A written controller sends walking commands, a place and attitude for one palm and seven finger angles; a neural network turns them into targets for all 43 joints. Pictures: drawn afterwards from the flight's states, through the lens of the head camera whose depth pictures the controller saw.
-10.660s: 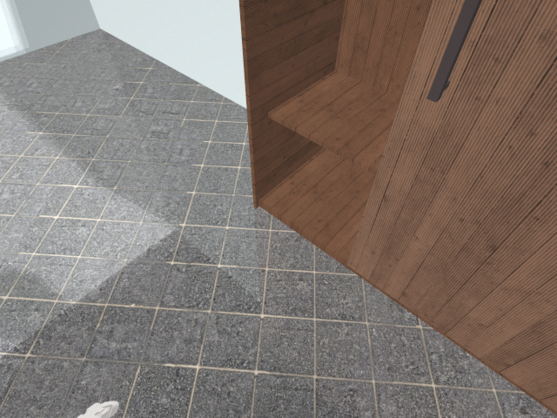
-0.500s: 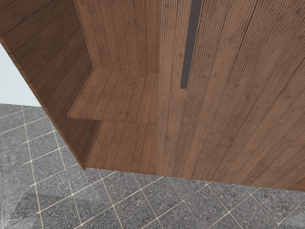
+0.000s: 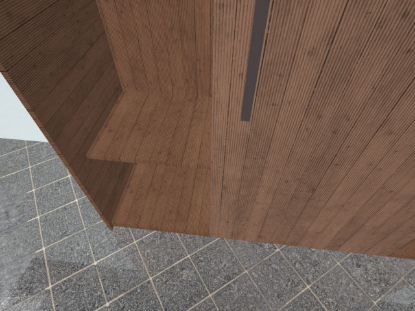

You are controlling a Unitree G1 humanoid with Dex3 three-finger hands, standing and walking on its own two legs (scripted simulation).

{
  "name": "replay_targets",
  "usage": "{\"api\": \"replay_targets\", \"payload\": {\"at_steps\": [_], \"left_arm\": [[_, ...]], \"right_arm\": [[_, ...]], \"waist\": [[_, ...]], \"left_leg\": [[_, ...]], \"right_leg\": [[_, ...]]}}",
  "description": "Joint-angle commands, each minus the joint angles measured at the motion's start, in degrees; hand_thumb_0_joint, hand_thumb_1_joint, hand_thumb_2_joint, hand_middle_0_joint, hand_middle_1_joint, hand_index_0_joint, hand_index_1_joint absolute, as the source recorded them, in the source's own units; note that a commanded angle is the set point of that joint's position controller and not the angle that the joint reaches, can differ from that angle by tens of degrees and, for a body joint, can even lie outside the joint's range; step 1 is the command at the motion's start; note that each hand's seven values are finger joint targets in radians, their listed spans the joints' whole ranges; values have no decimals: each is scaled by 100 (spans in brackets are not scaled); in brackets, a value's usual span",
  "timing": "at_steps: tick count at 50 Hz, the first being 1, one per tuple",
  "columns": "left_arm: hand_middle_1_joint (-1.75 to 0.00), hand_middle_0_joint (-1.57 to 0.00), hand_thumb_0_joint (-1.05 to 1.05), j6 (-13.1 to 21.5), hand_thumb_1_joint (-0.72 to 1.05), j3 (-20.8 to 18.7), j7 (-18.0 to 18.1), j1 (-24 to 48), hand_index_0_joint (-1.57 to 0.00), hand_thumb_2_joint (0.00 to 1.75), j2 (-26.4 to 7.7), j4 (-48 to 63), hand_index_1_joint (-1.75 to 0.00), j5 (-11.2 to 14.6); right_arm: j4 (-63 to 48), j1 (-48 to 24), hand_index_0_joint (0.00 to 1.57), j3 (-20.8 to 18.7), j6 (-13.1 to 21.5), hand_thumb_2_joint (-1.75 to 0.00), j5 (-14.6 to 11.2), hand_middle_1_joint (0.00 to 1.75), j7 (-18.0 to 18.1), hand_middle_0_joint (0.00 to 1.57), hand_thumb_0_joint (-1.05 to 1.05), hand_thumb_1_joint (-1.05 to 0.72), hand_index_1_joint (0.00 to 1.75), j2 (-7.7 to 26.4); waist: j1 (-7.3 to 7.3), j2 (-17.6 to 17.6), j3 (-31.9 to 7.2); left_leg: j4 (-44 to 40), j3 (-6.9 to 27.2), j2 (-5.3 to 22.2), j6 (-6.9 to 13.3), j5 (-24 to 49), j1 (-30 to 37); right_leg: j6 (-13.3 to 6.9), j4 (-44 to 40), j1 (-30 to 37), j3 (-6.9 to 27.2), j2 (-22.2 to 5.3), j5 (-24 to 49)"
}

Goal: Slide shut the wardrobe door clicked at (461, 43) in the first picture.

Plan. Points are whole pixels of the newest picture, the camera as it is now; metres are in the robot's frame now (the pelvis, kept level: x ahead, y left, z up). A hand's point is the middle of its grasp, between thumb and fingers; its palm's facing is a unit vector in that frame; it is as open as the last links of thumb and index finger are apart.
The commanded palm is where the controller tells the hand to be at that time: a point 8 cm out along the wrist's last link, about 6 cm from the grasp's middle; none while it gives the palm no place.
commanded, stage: shuffle to correct the standing spot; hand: right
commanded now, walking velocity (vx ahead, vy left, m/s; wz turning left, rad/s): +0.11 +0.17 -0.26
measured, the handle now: (253, 60) +0.53 -0.06 +0.23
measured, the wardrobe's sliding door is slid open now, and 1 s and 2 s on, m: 0.51 0.51 0.51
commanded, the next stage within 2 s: come to a stop and stand still in 0.70 s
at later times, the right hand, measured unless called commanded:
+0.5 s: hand out of the picture -0.04 -0.09 -0.19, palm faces +0.13 +0.99 -0.10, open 7.4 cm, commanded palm none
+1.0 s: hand out of the picture +0.14 -0.06 -0.17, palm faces +0.07 +0.97 -0.24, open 7.4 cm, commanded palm none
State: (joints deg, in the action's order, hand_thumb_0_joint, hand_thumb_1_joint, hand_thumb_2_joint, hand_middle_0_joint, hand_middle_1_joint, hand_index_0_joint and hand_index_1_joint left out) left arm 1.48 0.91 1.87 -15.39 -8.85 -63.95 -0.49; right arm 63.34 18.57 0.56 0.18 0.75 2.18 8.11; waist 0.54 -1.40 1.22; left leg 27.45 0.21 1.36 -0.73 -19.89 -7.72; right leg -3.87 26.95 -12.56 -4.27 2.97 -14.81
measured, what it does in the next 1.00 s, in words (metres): steps to the left: right foot, then left foot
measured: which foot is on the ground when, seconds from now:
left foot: down 0.00-0.50, up 0.52-0.90, down 0.92-1.00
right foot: down 0.00-0.24, up 0.26-0.48, down 0.50-0.94, up 0.96-1.00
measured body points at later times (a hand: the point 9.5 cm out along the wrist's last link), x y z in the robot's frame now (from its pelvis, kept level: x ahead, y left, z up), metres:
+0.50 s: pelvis +0.06 +0.04 -0.02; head +0.09 +0.01 +0.43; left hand +0.12 +0.27 -0.16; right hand -0.05 -0.14 -0.18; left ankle -0.05 +0.13 -0.73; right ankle +0.08 -0.03 -0.74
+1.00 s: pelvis +0.11 +0.12 -0.01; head +0.14 +0.15 +0.44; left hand +0.11 +0.36 -0.18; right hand +0.14 -0.11 -0.15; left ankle +0.13 +0.25 -0.74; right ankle +0.08 -0.02 -0.73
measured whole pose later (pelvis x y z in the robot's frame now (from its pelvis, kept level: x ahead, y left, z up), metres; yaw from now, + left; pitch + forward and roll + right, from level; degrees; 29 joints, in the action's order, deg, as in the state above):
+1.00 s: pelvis +0.11 +0.12 -0.01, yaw -4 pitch +1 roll +0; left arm -1.3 -2.9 1.3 -17.0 -11.2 -60.3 -0.8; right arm 58.4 12.9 -1.4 0.6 1.5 1.1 8.4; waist -1.5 3.5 2.2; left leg 33.3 -3.3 2.9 -0.9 -17.0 -17.9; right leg 1.2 39.7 -18.5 -3.0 -4.2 -27.0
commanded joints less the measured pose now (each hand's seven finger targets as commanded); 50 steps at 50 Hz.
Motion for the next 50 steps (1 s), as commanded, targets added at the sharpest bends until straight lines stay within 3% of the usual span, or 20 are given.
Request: {"api": "replay_targets", "payload": {"at_steps": [1,7,11,12,13,16,20,22,23,24,25,26,29,33,41,43,45,47,48,50], "left_arm": [[-30,-20,0,17,90,-177,30,-465,-20,90,-766,131,-30,-56],[-30,-20,0,-9,90,-305,80,-615,-20,90,-874,221,-30,-85],[-30,-20,0,48,90,-258,38,-230,-20,90,-584,412,-30,-60],[-30,-20,0,34,90,-217,30,-154,-20,90,-343,488,-30,-53],[-30,-20,0,41,90,-220,28,148,-20,90,-348,588,-30,-89],[-30,-20,0,35,90,-229,-15,218,-20,90,-235,540,-30,-81],[-30,-20,0,-12,90,-188,-45,236,-20,90,-111,561,-30,-59],[-30,-20,0,-3,90,-213,12,-476,-20,90,-106,303,-30,-56],[-30,-20,0,14,90,-239,53,-984,-20,90,-274,142,-30,-68],[-30,-20,0,37,90,-329,121,-1513,-20,90,-647,30,-30,-118],[-30,-20,0,61,90,-420,166,-1761,-20,90,-1187,41,-30,-145],[-30,-20,0,-6,90,-426,146,-1646,-20,90,-1327,180,-30,-62],[-30,-20,0,54,90,-319,147,-340,-20,90,-757,463,-30,-82],[-30,-20,0,121,90,-362,111,-100,-20,90,-786,593,-30,-97],[-30,-20,0,-92,90,-581,21,-378,-20,90,-1096,651,-30,-184],[-30,-20,0,-118,90,-553,-2,-168,-20,90,-1062,725,-30,-183],[-30,-20,0,-103,90,-454,-68,-361,-20,90,-690,651,-30,-119],[-30,-20,0,-171,90,-289,-74,-679,-20,90,-52,706,-30,-25],[-30,-20,0,-197,90,-316,-79,-689,-20,90,-147,671,-30,-14],[-30,-20,0,-228,90,-319,-71,-491,-20,90,-257,643,-30,-6]], "right_arm": [[-88,527,20,-79,16,-90,86,30,-26,20,0,-90,30,444],[-206,508,20,-137,-1,-90,135,30,-100,20,0,-90,30,424],[-90,1077,20,-242,63,-90,120,30,-87,20,0,-90,30,622],[-63,1232,20,-306,50,-90,135,30,-48,20,0,-90,30,822],[-55,1409,20,-300,75,-90,128,30,-17,20,0,-90,30,754],[17,1426,20,-222,173,-90,135,30,31,20,0,-90,30,597],[-66,1117,20,-197,153,-90,146,30,50,20,0,-90,30,665],[-147,730,20,-190,120,-90,96,30,2,20,0,-90,30,714],[-170,674,20,-197,88,-90,59,30,-19,20,0,-90,30,725],[-219,775,20,-201,85,-90,26,30,-55,20,0,-90,30,649],[-322,956,20,-153,93,-90,-34,30,-81,20,0,-90,30,322],[-426,948,20,-223,27,-90,49,30,-56,20,0,-90,30,596],[-408,545,20,-304,-111,-90,182,30,-141,20,0,-90,30,429],[-331,897,20,-316,-264,-90,155,30,-219,20,0,-90,30,210],[-847,-178,20,-354,-247,-90,124,30,-249,20,0,-90,30,314],[-770,115,20,-352,-125,-90,87,30,-209,20,0,-90,30,315],[-490,593,20,-348,87,-90,95,30,-127,20,0,-90,30,534],[-562,304,20,-352,207,-90,86,30,-27,20,0,-90,30,1155],[-647,162,20,-321,177,-90,91,30,-46,20,0,-90,30,1164],[-596,-77,20,-368,226,-90,90,30,3,20,0,-90,30,1096]], "waist": [[-72,319,343],[-55,575,394],[210,-501,140],[239,-1530,290],[375,-1571,487],[241,-528,360],[-8,-440,296],[-392,-545,87],[-593,-300,-210],[-763,162,-552],[-665,1612,-774],[-596,967,-876],[-30,677,734],[210,640,236],[-206,1207,80],[-3,1236,-139],[164,266,-519],[-58,-1593,-644],[-65,-1013,-581],[-46,-1769,-403]], "left_leg": [[86,-173,129,227,-161,-895],[419,-237,51,259,-439,-1227],[-629,516,654,478,294,441],[-996,987,1168,633,1071,819],[-1050,1263,1554,892,2673,797],[-536,566,1363,1225,5351,1208],[-463,170,1047,1187,5273,503],[73,-241,674,967,5180,41],[741,-224,570,834,4758,-230],[1893,-295,311,568,3379,-967],[3623,-543,-244,241,-734,-2247],[4510,97,-172,339,-1392,-2280],[4578,288,241,152,-280,-2423],[3985,17,210,-31,437,-1896],[1730,-407,200,-125,58,-1775],[823,-433,117,-68,239,-1064],[-540,-271,239,-115,1326,29],[-903,1170,1848,322,3308,80],[-871,1014,1902,599,3178,-277],[-475,923,1676,756,5025,109]], "right_leg": [[-296,-1005,203,1512,-1294,-301],[-677,-950,27,2130,-1614,-219],[-139,468,-1411,677,-693,-34],[36,1293,-2052,10,-253,-731],[80,2221,-2385,-94,-279,-1636],[97,3081,-2575,-35,-468,-1606],[86,1930,-1547,-386,-450,-1124],[85,1003,-360,-634,-233,-101],[52,391,472,-494,-316,669],[-264,147,1480,447,-1078,1723],[-1122,-422,2046,2694,-2915,3441],[-1567,-828,1575,3220,-3428,2940],[-982,-1354,-561,1907,-2599,1530],[-593,-1192,-720,491,-1935,1791],[-511,-1018,-174,668,-1930,741],[-327,-553,-322,605,-1804,731],[172,451,-484,159,-1134,189],[464,1431,-1018,105,-536,-1874],[429,1746,-781,322,-568,-1879],[527,2167,-1238,257,-580,-1585]]}}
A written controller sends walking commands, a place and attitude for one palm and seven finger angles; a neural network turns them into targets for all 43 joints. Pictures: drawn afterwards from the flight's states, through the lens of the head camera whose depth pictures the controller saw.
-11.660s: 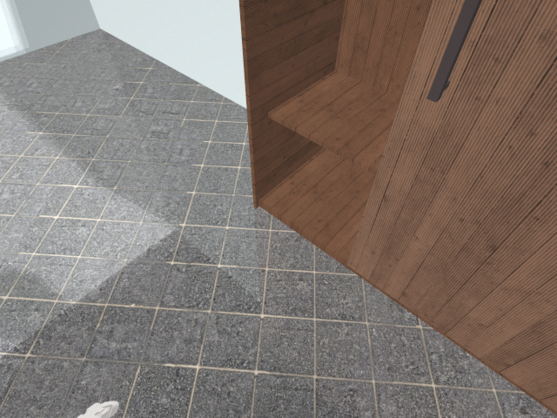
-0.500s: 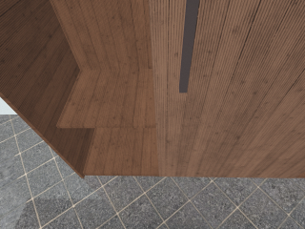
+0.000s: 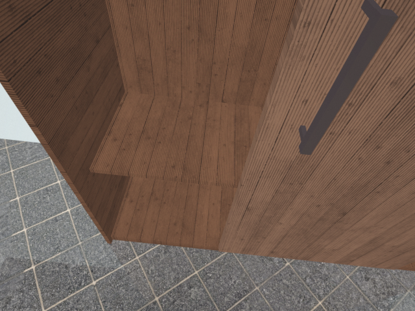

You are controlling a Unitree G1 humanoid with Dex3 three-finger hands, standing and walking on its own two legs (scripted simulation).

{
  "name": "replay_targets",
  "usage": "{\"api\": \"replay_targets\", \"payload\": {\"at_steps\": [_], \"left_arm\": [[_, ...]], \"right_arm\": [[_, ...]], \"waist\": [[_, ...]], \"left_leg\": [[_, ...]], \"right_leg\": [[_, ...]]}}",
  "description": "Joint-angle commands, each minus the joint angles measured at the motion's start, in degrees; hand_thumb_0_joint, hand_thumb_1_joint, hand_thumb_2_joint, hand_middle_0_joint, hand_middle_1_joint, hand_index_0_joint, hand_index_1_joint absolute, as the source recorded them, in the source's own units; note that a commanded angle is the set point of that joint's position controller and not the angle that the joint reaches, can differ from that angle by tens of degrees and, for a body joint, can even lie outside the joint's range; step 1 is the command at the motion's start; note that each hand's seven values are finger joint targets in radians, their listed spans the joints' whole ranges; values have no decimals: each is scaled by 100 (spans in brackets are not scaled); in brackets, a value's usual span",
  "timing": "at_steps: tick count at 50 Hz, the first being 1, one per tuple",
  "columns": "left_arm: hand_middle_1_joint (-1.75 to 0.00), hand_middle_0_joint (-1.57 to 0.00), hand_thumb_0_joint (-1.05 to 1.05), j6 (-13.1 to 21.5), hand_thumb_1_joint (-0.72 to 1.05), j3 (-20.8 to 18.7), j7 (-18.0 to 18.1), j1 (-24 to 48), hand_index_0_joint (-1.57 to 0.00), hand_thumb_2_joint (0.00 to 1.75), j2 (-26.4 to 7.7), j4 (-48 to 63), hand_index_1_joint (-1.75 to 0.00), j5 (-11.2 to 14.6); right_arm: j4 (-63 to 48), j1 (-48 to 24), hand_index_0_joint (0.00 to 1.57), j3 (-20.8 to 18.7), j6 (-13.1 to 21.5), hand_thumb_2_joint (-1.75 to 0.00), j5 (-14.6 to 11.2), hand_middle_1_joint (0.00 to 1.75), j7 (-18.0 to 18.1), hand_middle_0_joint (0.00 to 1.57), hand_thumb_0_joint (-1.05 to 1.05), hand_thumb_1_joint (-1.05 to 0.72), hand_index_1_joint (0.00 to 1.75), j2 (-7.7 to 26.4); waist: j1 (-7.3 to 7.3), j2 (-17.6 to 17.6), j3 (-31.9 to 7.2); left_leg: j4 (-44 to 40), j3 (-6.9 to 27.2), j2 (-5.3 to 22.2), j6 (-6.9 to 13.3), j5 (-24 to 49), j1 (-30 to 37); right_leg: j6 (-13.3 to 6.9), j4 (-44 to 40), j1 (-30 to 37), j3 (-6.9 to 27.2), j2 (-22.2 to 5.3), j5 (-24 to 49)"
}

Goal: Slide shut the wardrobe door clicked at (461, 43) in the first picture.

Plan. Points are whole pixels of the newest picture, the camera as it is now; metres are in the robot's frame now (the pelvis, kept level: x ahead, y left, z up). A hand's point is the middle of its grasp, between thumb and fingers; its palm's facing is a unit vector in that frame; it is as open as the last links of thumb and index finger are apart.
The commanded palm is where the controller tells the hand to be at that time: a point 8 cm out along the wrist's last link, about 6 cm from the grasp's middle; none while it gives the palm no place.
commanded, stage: come to a stop and stand still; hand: right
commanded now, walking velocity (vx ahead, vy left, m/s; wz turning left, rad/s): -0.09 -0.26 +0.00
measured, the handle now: (331, 90) +0.43 -0.15 +0.23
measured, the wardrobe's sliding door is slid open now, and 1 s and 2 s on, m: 0.51 0.51 0.51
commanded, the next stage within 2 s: none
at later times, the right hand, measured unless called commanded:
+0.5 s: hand out of the picture -0.05 -0.20 -0.17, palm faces +0.09 +0.97 -0.22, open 7.4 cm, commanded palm none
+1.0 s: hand out of the picture -0.11 -0.15 -0.17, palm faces +0.06 +0.99 -0.13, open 7.4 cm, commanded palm none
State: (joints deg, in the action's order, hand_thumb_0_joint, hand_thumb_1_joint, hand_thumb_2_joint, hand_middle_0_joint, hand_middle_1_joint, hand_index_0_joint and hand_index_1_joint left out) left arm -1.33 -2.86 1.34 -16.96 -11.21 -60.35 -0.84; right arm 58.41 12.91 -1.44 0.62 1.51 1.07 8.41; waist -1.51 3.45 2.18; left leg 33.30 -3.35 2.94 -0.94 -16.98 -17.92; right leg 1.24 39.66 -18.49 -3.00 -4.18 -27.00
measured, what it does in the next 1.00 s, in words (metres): steps on the spot: right foot, then left foot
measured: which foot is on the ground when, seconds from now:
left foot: down 0.00-0.32, up 0.34-0.58, down 0.60-1.00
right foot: up 0.00-0.28, down 0.30-1.00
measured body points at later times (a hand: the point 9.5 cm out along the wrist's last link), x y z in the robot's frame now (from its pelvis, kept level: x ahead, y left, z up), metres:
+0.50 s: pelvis -0.05 -0.02 +0.00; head -0.04 -0.02 +0.45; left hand +0.02 +0.21 -0.15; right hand -0.05 -0.26 -0.15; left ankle -0.08 +0.10 -0.69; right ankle -0.01 -0.10 -0.73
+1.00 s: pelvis -0.07 -0.01 +0.01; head -0.06 -0.01 +0.46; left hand -0.10 +0.21 -0.15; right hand -0.11 -0.20 -0.15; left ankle -0.11 +0.08 -0.73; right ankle -0.01 -0.10 -0.73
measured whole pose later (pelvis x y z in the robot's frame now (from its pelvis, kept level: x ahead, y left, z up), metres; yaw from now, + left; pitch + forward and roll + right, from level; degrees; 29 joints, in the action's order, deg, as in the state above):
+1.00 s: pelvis -0.07 -0.01 +0.01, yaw -1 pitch -2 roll +0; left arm -1.3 0.4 1.6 -18.9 -7.2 -64.9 -0.3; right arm 64.2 20.6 0.7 0.4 0.3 2.4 5.3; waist -0.1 -1.0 1.7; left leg 23.5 -3.9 -1.1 2.3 -16.9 -5.2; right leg -2.7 22.0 -13.8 -5.8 0.7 -6.9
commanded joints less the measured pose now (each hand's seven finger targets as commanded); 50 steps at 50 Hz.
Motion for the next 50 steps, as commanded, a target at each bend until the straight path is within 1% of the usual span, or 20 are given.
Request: {"api": "replay_targets", "payload": {"at_steps": [1,4,8,10,12,13,14,15,16,17,20,26,29,31,32,33,37,40,43,50], "left_arm": [[-30,-20,0,38,90,43,-8,-306,-20,90,-125,244,-30,61],[-30,-20,0,-46,90,35,-31,-153,-20,90,-77,283,-30,73],[-30,-20,0,-105,90,33,-58,50,-20,90,-16,432,-30,61],[-30,-20,0,-99,90,25,-64,-70,-20,90,-29,469,-30,67],[-30,-20,0,-86,90,22,-67,-372,-20,90,6,357,-30,77],[-30,-20,0,-50,90,34,-57,-562,-20,90,-61,326,-30,62],[-30,-20,0,7,90,19,-37,-608,-20,90,-230,340,-30,27],[-30,-20,0,41,90,-12,-25,-383,-20,90,-515,457,-30,-32],[-30,-20,0,24,90,-4,-11,-172,-20,90,-618,590,-30,-62],[-30,-20,0,51,90,39,19,229,-20,90,-446,639,-30,-64],[-30,-20,0,69,90,82,19,589,-20,90,-454,772,-30,-48],[-30,-20,0,50,90,38,22,163,-20,90,-479,582,-30,-60],[-30,-20,0,16,90,49,-9,30,-20,90,-399,483,-30,-4],[-30,-20,0,13,90,100,-23,-6,-20,90,-120,468,-30,79],[-30,-20,0,-13,90,135,-40,23,-20,90,-37,430,-30,62],[-30,-20,0,-6,90,144,-40,140,-20,90,-62,375,-30,23],[-30,-20,0,105,90,212,-8,-108,-20,90,-153,51,-30,47],[-30,-20,0,69,90,241,5,-114,-20,90,-165,-94,-30,47],[-30,-20,0,66,90,273,25,-239,-20,90,-123,-195,-30,44],[-30,-20,0,102,90,269,49,-481,-20,90,-48,-289,-30,28]], "right_arm": [[-117,482,20,-131,171,-90,-8,30,146,20,0,-90,30,1001],[-159,532,20,-226,84,-90,24,30,203,20,0,-90,30,1131],[-229,553,20,-308,-4,-90,27,30,231,20,0,-90,30,1297],[-279,387,20,-349,-45,-90,30,30,234,20,0,-90,30,1353],[-338,129,20,-342,-90,-90,5,30,205,20,0,-90,30,1313],[-372,62,20,-334,-133,-90,-16,30,192,20,0,-90,30,1205],[-425,66,20,-281,-179,-90,-37,30,184,20,0,-90,30,943],[-459,172,20,-224,-224,-90,-68,30,147,20,0,-90,30,637],[-458,196,20,-211,-236,-90,-53,30,161,20,0,-90,30,538],[-320,255,20,-204,-285,-90,-13,30,163,20,0,-90,30,565],[-102,568,20,-208,-315,-90,37,30,106,20,0,-90,30,492],[20,864,20,-87,-235,-90,12,30,140,20,0,-90,30,297],[229,1393,20,-29,-139,-90,8,30,189,20,0,-90,30,289],[209,1258,20,13,-38,-90,11,30,215,20,0,-90,30,551],[174,983,20,32,-2,-90,-12,30,210,20,0,-90,30,625],[188,859,20,37,76,-90,-35,30,214,20,0,-90,30,531],[259,1053,20,100,125,-90,-83,30,205,20,0,-90,30,403],[389,1174,20,124,61,-90,-95,30,199,20,0,-90,30,352],[478,1291,20,136,37,-90,-91,30,193,20,0,-90,30,311],[567,1347,20,118,39,-90,-99,30,182,20,0,-90,30,222]], "waist": [[184,-2122,-468],[273,-1400,-334],[371,-1194,-300],[278,-1260,-381],[83,-1226,-352],[-5,-1015,-305],[12,-272,-250],[154,850,-103],[194,1019,67],[294,932,152],[400,332,146],[231,-3,-15],[338,-426,-101],[125,-1108,-61],[36,-1473,142],[47,-1898,354],[81,-750,39],[103,-310,433],[131,-133,684],[151,-256,452]], "left_leg": [[-946,1127,1522,905,5125,1177],[-913,994,1626,1103,5081,1096],[-1035,1094,1680,1235,4355,1018],[-974,1151,1675,1196,3609,803],[-875,916,1376,892,2378,177],[-716,813,1140,706,1536,-174],[-260,597,700,502,715,-380],[257,117,109,191,-468,-537],[1102,10,-48,124,-1233,-344],[1766,254,32,181,-1194,-93],[2460,378,24,139,-679,-284],[694,183,64,114,-975,50],[-1309,209,34,167,38,1010],[-1893,1199,799,493,-135,604],[-2047,1325,1030,612,116,289],[-1978,1351,988,633,974,164],[-1573,765,555,397,1244,388],[-1780,787,458,403,-109,74],[-1808,737,362,393,-308,83],[-1688,644,304,395,-264,282]], "right_leg": [[67,982,-620,184,129,-233],[134,969,-583,93,264,-187],[156,562,-415,25,365,-17],[126,-78,-31,38,365,288],[84,-1170,871,-173,463,1194],[27,-1578,1274,-140,376,1556],[-109,-1999,1394,192,14,1766],[-481,-2365,973,1164,-792,2283],[-900,-2619,345,1413,-1161,2415],[-1076,-2729,-132,1195,-1045,2041],[-1067,-2830,-218,1023,-832,1182],[-1219,-2761,438,1379,-958,846],[-807,-2387,199,1109,-549,415],[-309,-1665,428,413,104,845],[-218,-1503,478,248,241,1080],[-201,-1433,489,246,237,1386],[-294,-1797,1115,411,-106,2289],[-305,-2030,1034,544,-155,1682],[-331,-2225,812,626,-172,1359],[-330,-2344,780,712,-188,1223]]}}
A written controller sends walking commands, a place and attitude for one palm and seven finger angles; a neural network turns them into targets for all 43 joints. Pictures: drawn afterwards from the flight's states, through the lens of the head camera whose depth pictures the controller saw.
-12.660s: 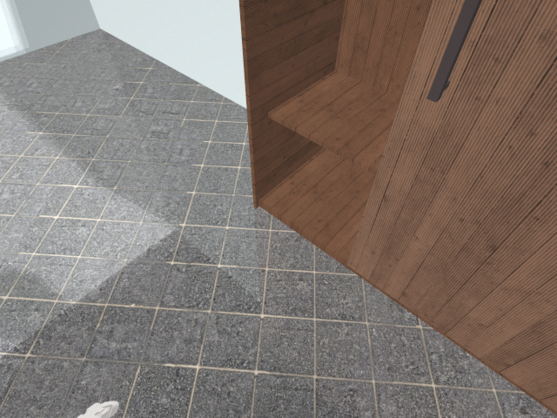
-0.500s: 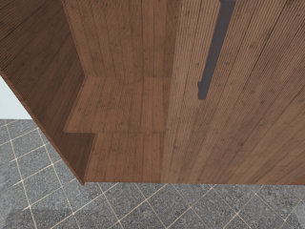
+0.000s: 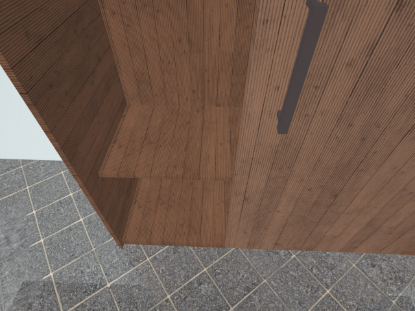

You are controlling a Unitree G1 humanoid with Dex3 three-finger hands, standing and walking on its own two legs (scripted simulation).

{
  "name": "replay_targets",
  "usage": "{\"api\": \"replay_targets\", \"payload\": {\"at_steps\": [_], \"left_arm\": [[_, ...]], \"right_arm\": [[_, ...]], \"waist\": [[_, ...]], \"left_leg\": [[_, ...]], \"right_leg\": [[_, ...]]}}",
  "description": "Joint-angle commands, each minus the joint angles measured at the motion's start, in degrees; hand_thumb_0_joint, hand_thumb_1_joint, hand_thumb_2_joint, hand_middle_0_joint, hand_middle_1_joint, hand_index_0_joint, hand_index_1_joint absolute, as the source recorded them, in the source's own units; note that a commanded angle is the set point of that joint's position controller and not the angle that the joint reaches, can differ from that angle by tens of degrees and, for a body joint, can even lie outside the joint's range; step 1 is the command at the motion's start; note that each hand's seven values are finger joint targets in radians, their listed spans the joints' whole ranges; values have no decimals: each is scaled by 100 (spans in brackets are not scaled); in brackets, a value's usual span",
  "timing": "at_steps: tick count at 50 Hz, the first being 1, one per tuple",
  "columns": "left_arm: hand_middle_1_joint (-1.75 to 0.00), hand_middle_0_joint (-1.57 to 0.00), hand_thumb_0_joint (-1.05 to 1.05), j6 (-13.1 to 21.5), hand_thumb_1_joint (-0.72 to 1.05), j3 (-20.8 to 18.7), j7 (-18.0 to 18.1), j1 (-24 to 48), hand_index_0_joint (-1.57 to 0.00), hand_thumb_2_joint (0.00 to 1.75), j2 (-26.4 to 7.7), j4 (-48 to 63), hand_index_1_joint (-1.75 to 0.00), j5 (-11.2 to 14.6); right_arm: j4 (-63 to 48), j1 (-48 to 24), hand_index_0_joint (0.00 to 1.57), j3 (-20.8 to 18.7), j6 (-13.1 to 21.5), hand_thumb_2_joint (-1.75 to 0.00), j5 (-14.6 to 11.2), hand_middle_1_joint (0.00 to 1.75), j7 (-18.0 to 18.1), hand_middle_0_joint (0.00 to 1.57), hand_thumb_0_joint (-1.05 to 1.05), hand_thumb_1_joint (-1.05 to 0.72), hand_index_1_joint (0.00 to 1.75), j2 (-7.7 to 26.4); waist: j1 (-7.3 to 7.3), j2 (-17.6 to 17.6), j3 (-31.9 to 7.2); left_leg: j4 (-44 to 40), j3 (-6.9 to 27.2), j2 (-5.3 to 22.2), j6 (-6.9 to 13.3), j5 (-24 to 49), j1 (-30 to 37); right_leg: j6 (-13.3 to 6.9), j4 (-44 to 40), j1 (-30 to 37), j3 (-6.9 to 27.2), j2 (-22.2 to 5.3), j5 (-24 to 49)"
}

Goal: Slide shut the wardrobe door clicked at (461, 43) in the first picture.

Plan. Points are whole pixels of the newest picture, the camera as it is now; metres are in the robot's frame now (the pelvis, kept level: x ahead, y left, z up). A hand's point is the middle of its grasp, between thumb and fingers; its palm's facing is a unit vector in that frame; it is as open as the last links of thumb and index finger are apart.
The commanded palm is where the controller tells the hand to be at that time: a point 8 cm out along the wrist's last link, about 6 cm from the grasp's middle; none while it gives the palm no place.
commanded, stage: come to a stop and stand still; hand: right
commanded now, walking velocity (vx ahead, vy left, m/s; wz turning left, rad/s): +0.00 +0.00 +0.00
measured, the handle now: (294, 74) +0.50 -0.14 +0.22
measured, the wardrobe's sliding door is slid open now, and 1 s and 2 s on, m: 0.51 0.51 0.51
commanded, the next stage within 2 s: look again from close up in 1.40 s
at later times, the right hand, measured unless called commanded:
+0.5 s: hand out of the picture +0.04 -0.21 -0.18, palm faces +0.01 +0.98 -0.20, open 7.3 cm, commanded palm none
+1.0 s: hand out of the picture -0.04 -0.23 -0.18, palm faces +0.01 +0.98 -0.17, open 7.4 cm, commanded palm none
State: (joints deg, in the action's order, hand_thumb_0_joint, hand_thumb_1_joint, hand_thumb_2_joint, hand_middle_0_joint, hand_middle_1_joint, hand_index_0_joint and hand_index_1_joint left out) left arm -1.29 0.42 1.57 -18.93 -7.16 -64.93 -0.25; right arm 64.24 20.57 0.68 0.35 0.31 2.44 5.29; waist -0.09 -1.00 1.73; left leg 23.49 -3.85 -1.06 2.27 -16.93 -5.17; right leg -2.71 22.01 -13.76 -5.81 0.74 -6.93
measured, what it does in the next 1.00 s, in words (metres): shifts its weight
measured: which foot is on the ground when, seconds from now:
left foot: down 0.00-1.00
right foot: down 0.00-1.00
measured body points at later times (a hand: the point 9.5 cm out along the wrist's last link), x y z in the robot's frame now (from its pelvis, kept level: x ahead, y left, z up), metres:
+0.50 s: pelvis +0.01 -0.03 -0.01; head +0.02 -0.04 +0.44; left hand +0.03 +0.20 -0.16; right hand +0.04 -0.26 -0.17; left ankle -0.04 +0.09 -0.74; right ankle +0.06 -0.09 -0.74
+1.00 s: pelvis +0.01 -0.07 +0.00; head +0.03 -0.08 +0.45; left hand +0.00 +0.16 -0.16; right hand -0.04 -0.28 -0.16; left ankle -0.04 +0.09 -0.74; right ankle +0.06 -0.09 -0.74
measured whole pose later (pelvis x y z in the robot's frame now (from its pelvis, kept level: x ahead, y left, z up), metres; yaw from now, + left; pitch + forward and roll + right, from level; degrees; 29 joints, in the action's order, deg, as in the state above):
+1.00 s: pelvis +0.01 -0.07 +0.00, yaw +1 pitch +0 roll +0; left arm -0.1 -0.6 1.1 -15.4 -8.5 -64.4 -0.1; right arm 62.5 22.7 0.7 -0.2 1.2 3.1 7.9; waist 0.7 -1.0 2.2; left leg 24.1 -1.0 3.8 -2.1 -17.2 -6.9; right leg -7.8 19.8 -13.7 -8.9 5.4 -7.2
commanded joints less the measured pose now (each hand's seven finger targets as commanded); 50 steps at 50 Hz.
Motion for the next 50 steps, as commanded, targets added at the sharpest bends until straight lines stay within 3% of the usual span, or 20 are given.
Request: {"api": "replay_targets", "payload": {"at_steps": [1,2,3,4,6,7,8,11,14,21,30,39,45,50], "left_arm": [[-30,-20,0,110,90,-63,28,-307,-20,90,-443,148,-30,-37],[-30,-20,0,167,90,-135,-66,335,-20,90,-872,919,-30,-126],[-30,-20,0,257,90,-216,-34,197,-20,90,-765,929,-30,-121],[-30,-20,0,252,90,-186,-12,33,-20,90,-420,763,-30,-130],[-30,-20,0,198,90,-201,-11,-318,-20,90,-407,780,-30,-119],[-30,-20,0,188,90,-179,-21,-362,-20,90,-463,778,-30,-138],[-30,-20,0,204,90,-183,-21,-348,-20,90,-445,769,-30,-143],[-30,-20,0,272,90,-176,5,-283,-20,90,-509,753,-30,-119],[-30,-20,0,316,90,-167,33,-200,-20,90,-599,679,-30,-88],[-30,-20,0,262,90,-184,2,-1,-20,90,-698,625,-30,-73],[-30,-20,0,256,90,-187,-10,101,-20,90,-778,561,-30,-41],[-30,-20,0,226,90,-193,-22,110,-20,90,-799,406,-30,-14],[-30,-20,0,194,90,-199,-26,48,-20,90,-803,270,-30,-7],[-30,-20,0,191,90,-204,-23,22,-20,90,-777,160,-30,-3]], "right_arm": [[-6,603,20,-102,68,-90,21,30,43,20,0,-90,30,507],[-444,256,20,144,274,-90,44,30,6,20,0,-90,30,1413],[-454,161,20,-70,240,-90,37,30,50,20,0,-90,30,1032],[-365,176,20,-51,235,-90,51,30,79,20,0,-90,30,754],[-499,86,20,-45,217,-90,23,30,80,20,0,-90,30,741],[-545,-39,20,-76,203,-90,23,30,86,20,0,-90,30,833],[-568,-105,20,-86,188,-90,14,30,95,20,0,-90,30,763],[-609,10,20,-82,156,-90,17,30,111,20,0,-90,30,669],[-584,234,20,-89,135,-90,16,30,126,20,0,-90,30,700],[-647,191,20,-81,76,-90,44,30,104,20,0,-90,30,800],[-589,293,20,-72,65,-90,74,30,94,20,0,-90,30,844],[-397,604,20,-54,40,-90,101,30,93,20,0,-90,30,779],[-256,817,20,-48,19,-90,116,30,97,20,0,-90,30,713],[-162,973,20,-51,14,-90,116,30,106,20,0,-90,30,671]], "waist": [[21,233,441],[-136,223,1334],[-74,445,440],[-158,441,92],[-244,-118,-192],[-263,-424,-175],[-255,-428,-99],[-115,-78,5],[4,-19,-58],[6,132,234],[-11,201,-4],[24,262,147],[41,115,270],[58,138,179]], "left_leg": [[-670,668,700,70,-219,-979],[-694,669,554,101,208,-1347],[-495,1019,985,200,-294,-1591],[-584,1091,1063,250,-72,-1464],[-648,1213,1153,330,-146,-1419],[-610,1121,1149,312,62,-1208],[-494,1081,1102,347,220,-1182],[41,805,744,223,848,-983],[218,713,643,108,1085,-826],[-29,693,639,49,305,-973],[-188,596,663,-34,344,-828],[-252,505,667,-90,206,-805],[-218,474,657,-93,58,-863],[-185,479,645,-90,49,-893]], "right_leg": [[64,-616,334,993,-703,-805],[-3,109,-516,994,-145,-487],[53,537,-84,962,-501,-491],[71,704,42,952,-487,-334],[89,1017,54,866,-437,-380],[60,1095,-156,818,-424,-395],[55,1015,-170,809,-436,-262],[-59,625,-178,983,-616,430],[-190,551,-44,1081,-717,1015],[-173,-6,23,1144,-752,-45],[-128,-349,465,1180,-809,-52],[-37,-830,480,1297,-832,-697],[46,-1080,388,1345,-846,-1204],[129,-1153,526,1355,-846,-1151]]}}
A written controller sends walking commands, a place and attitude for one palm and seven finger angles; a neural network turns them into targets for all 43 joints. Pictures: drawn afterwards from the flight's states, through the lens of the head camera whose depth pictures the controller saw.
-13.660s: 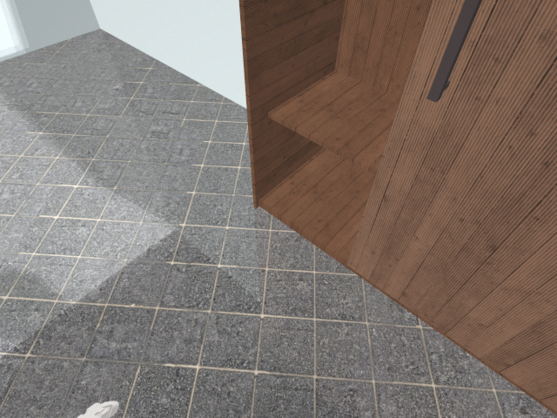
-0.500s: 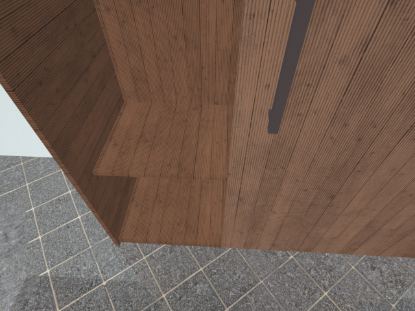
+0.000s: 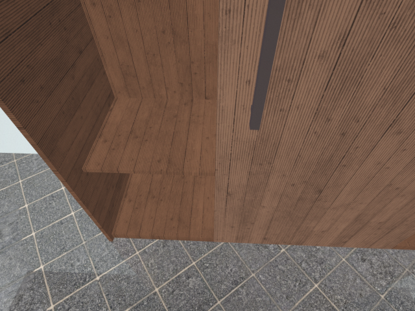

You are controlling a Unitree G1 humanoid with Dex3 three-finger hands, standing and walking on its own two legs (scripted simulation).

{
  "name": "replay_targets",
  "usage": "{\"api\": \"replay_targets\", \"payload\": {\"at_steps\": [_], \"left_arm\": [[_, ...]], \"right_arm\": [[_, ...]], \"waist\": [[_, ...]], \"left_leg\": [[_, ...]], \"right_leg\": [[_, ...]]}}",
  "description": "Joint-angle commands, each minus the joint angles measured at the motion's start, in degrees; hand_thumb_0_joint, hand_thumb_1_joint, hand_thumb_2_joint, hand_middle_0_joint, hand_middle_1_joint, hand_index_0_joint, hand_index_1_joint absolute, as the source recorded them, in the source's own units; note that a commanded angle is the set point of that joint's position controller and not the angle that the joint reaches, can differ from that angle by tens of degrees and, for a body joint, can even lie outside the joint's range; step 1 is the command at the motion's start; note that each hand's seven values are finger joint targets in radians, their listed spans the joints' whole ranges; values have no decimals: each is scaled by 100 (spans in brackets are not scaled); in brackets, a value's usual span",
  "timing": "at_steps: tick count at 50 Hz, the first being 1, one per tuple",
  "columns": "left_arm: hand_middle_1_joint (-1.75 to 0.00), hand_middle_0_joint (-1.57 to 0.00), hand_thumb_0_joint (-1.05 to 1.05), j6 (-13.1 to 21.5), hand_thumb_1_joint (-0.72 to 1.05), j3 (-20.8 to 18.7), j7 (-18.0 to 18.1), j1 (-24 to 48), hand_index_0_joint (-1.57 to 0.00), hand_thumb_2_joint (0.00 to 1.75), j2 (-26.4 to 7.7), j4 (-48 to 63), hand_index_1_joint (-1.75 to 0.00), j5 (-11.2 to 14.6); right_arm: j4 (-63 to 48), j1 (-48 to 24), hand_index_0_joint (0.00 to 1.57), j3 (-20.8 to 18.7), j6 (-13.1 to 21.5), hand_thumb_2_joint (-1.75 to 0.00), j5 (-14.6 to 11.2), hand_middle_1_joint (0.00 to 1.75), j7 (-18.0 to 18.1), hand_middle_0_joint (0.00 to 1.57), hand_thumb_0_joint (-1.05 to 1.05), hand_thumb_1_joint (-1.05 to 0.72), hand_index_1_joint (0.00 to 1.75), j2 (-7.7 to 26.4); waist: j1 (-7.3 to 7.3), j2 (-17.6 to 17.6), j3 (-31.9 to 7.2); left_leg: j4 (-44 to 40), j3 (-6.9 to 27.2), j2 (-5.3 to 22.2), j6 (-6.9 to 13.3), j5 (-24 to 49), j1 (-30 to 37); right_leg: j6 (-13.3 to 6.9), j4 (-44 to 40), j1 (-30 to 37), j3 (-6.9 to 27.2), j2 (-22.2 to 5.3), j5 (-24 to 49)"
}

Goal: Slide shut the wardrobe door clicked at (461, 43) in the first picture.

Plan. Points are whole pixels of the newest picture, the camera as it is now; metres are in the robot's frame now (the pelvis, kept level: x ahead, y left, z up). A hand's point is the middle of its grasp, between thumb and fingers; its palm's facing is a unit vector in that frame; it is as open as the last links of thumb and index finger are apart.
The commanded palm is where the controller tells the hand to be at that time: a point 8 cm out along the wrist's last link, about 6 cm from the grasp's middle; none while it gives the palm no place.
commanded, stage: come to a stop and stand still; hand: right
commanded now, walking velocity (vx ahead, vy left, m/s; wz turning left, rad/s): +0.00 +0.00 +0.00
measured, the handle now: (262, 67) +0.49 -0.08 +0.22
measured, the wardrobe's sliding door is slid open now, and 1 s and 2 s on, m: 0.51 0.51 0.51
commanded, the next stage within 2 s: look again from close up in 0.40 s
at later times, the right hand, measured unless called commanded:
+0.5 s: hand out of the picture -0.08 -0.15 -0.17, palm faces +0.04 +0.99 -0.16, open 7.4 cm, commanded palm none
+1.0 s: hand out of the picture -0.07 -0.14 -0.17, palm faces +0.04 +0.99 -0.15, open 7.4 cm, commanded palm none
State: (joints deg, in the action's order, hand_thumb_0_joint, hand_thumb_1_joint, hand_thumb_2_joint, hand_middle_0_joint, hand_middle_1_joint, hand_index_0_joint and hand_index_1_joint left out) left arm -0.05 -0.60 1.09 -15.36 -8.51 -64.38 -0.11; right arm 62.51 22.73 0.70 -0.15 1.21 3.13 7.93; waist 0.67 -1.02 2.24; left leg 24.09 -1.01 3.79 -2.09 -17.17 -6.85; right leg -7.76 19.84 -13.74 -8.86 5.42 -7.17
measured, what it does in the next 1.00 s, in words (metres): stands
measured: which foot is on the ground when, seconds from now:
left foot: down 0.00-1.00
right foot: down 0.00-1.00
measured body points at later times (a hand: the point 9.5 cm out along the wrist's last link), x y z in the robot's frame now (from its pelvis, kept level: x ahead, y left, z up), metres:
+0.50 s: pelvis -0.01 -0.01 +0.00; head +0.01 -0.01 +0.45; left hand -0.03 +0.21 -0.16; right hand -0.08 -0.20 -0.16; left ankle -0.05 +0.16 -0.74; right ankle +0.05 -0.02 -0.74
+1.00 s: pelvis +0.00 +0.00 +0.00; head +0.02 +0.00 +0.45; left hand -0.03 +0.21 -0.16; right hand -0.06 -0.19 -0.16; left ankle -0.05 +0.16 -0.74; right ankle +0.05 -0.02 -0.74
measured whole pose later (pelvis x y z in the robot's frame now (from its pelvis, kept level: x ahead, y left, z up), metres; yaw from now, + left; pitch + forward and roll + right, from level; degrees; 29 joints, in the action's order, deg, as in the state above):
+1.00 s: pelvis +0.00 +0.00 +0.00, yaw +1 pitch +1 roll +0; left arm 0.2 -0.7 1.2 -16.8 -6.5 -67.0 -0.2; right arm 63.7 23.7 0.5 0.4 1.2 3.2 5.5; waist 0.4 -0.4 1.1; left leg 24.7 -0.1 3.3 -1.5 -17.0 -8.7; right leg -7.5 19.4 -14.9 -9.4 5.0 -6.7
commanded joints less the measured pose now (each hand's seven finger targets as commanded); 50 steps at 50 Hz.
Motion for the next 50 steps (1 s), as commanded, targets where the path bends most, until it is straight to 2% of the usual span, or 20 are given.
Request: {"api": "replay_targets", "payload": {"at_steps": [1,8,10,14,16,18,23,26,28,30,32,44,50], "left_arm": [[-30,-20,0,67,90,-97,28,-356,-20,90,-640,72,-30,-13],[-30,-20,0,37,90,-93,21,-408,-20,90,-591,-55,-30,-17],[-30,-20,0,32,90,-95,23,-410,-20,90,-583,-90,-30,-20],[-30,-20,0,13,90,-100,18,-425,-20,90,-551,-113,-30,-25],[-30,-20,0,13,90,-107,13,-424,-20,90,-527,-127,-30,-25],[-30,-20,0,-6,90,-107,7,-452,-20,90,-503,-127,-30,-29],[-30,-20,0,8,90,-97,7,-478,-20,90,-445,-156,-30,-33],[-30,-20,0,38,90,-96,20,-524,-20,90,-438,-182,-30,-33],[-30,-20,0,28,90,-89,18,-512,-20,90,-421,-175,-30,-26],[-30,-20,0,35,90,-88,22,-541,-20,90,-405,-177,-30,-31],[-30,-20,0,31,90,-80,21,-541,-20,90,-393,-172,-30,-22],[-30,-20,0,54,90,-76,28,-619,-20,90,-338,-204,-30,-34],[-30,-20,0,68,90,-81,30,-634,-20,90,-327,-199,-30,-34]], "right_arm": [[38,780,20,-52,60,-90,22,30,40,20,0,-90,30,400],[108,862,20,-59,44,-90,34,30,47,20,0,-90,30,352],[131,912,20,-64,34,-90,33,30,49,20,0,-90,30,324],[162,989,20,-78,25,-90,43,30,47,20,0,-90,30,310],[167,1021,20,-73,41,-90,40,30,44,20,0,-90,30,289],[147,981,20,-76,40,-90,46,30,40,20,0,-90,30,276],[147,973,20,-65,69,-90,36,30,39,20,0,-90,30,243],[169,1022,20,-72,68,-90,27,30,46,20,0,-90,30,230],[169,986,20,-69,68,-90,37,30,43,20,0,-90,30,219],[185,1013,20,-66,70,-90,33,30,42,20,0,-90,30,203],[181,997,20,-64,72,-90,36,30,41,20,0,-90,30,200],[172,974,20,-67,82,-90,23,30,38,20,0,-90,30,182],[166,928,20,-63,98,-90,22,30,37,20,0,-90,30,171]], "waist": [[-14,131,115],[-1,-3,306],[-1,113,328],[19,108,359],[16,85,283],[8,-31,402],[-20,-39,343],[-17,221,177],[-12,58,328],[-22,134,312],[-5,12,371],[-24,123,308],[-35,59,257]], "left_leg": [[-222,190,161,347,60,-735],[-243,222,157,368,-58,-824],[-197,211,133,365,-117,-870],[-178,200,104,396,-193,-885],[-229,230,128,392,-203,-938],[-284,261,118,424,-317,-978],[-342,326,148,453,-272,-1075],[-220,304,120,425,-183,-1026],[-289,304,136,433,-179,-1000],[-270,319,127,440,-191,-1045],[-315,296,144,439,-172,-1005],[-303,345,143,454,-161,-1057],[-330,362,159,448,-78,-1058]], "right_leg": [[661,-969,548,1655,-1333,-1143],[678,-1037,387,1633,-1323,-1389],[711,-1099,395,1644,-1330,-1484],[731,-1143,293,1644,-1302,-1635],[689,-1066,395,1598,-1298,-1611],[663,-1036,231,1574,-1263,-1735],[611,-897,359,1532,-1246,-1488],[670,-978,490,1601,-1293,-1456],[618,-942,296,1576,-1281,-1528],[634,-964,370,1595,-1278,-1480],[593,-921,269,1600,-1279,-1495],[588,-901,359,1602,-1273,-1391],[559,-837,425,1559,-1286,-1258]]}}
